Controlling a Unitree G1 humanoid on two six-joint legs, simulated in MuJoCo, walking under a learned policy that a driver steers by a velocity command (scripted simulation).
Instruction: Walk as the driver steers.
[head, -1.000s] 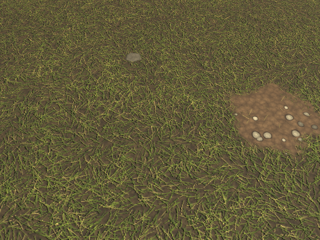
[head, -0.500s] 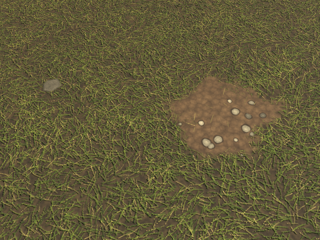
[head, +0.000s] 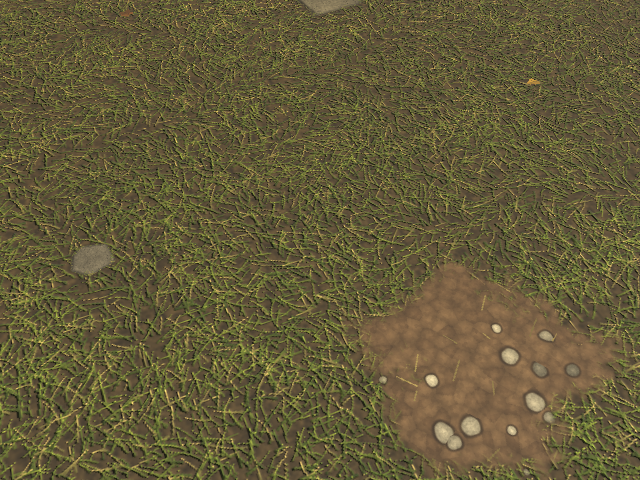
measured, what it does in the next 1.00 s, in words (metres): walks ahead, turning left: right foot, then left foot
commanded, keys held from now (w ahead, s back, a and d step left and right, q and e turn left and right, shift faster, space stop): w+q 0.78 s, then q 0.22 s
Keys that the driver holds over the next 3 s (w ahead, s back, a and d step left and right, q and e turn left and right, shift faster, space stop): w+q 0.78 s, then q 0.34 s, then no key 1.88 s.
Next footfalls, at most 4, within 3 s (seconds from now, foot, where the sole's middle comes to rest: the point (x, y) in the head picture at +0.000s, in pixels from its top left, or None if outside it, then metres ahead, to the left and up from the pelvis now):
0.28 right None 0.30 -0.15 -0.77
0.80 left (227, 475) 0.48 0.19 -0.77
1.24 right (267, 366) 0.72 0.12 -0.77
1.54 left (197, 473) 0.48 0.25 -0.77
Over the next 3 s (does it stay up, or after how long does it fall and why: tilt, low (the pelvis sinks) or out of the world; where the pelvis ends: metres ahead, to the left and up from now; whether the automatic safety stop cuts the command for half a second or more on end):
stays up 0.57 0.17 0.01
